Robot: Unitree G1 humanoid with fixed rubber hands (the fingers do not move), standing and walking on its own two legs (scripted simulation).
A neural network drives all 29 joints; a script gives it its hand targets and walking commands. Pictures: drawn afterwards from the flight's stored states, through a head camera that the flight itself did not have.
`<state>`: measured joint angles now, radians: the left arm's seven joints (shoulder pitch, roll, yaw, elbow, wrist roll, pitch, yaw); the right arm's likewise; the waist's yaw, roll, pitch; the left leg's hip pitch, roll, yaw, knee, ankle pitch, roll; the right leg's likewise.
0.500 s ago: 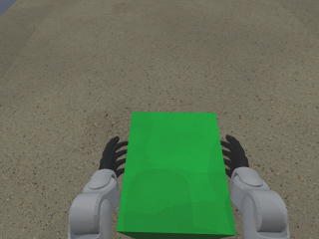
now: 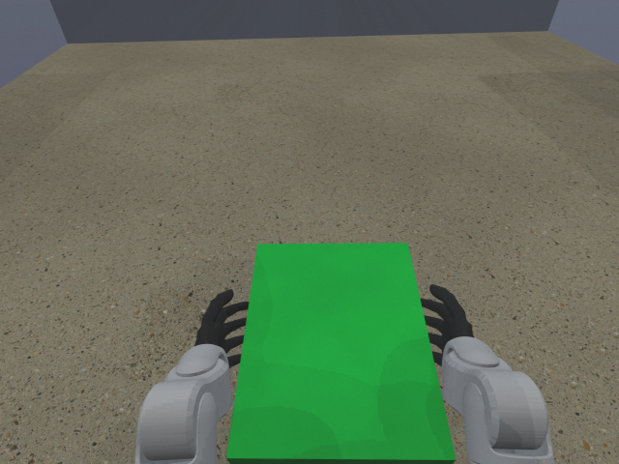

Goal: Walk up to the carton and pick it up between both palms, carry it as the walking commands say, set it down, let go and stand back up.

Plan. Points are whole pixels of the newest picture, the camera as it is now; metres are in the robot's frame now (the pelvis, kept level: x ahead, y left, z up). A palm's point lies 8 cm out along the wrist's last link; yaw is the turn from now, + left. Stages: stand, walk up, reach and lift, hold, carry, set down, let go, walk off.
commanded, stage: carry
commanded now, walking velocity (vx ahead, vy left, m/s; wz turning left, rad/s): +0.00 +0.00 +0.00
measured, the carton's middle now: (332, 379) +0.25 +0.01 +0.02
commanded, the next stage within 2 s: none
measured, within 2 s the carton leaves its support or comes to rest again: neither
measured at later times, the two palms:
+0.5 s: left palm (176, 353) +0.23 +0.19 +0.09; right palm (420, 351) +0.24 -0.09 +0.10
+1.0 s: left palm (170, 361) +0.23 +0.19 +0.09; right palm (416, 361) +0.23 -0.09 +0.09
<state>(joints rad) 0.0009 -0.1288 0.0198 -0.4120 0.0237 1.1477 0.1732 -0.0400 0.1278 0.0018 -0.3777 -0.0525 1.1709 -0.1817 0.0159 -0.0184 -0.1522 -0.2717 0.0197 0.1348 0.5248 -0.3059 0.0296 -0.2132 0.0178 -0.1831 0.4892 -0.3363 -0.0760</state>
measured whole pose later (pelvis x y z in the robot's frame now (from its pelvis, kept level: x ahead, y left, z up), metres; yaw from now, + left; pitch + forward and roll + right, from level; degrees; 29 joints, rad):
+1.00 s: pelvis -0.03 +0.05 +0.00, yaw +0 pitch +3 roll -1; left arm -0.08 -0.13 0.03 -0.31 0.03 1.11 0.18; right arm -0.10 0.13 -0.04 -0.29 -0.07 1.12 -0.16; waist 0.01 0.00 -0.13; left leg -0.27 -0.04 0.17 0.45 -0.24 0.11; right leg -0.24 -0.05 -0.17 0.47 -0.27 0.00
